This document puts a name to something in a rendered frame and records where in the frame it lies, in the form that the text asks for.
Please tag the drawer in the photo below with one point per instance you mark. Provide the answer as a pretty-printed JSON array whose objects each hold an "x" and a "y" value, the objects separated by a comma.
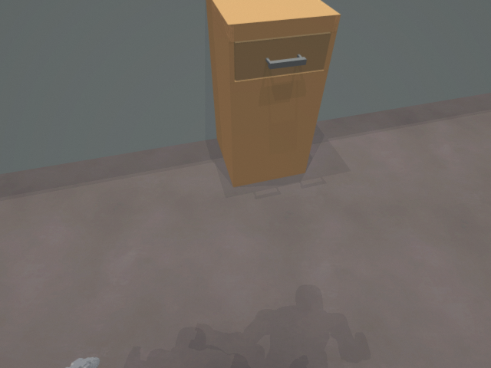
[{"x": 249, "y": 56}]

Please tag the handle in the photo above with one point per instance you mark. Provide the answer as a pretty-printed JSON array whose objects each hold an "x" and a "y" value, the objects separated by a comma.
[{"x": 291, "y": 62}]

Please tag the cabinet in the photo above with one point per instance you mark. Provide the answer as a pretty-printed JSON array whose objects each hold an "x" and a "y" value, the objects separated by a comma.
[{"x": 265, "y": 126}]

